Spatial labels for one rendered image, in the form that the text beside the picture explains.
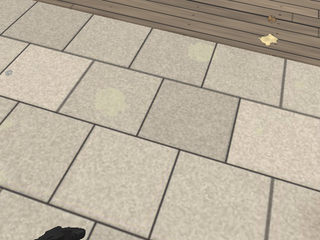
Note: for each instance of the robot left hand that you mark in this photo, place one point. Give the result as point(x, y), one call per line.
point(67, 233)

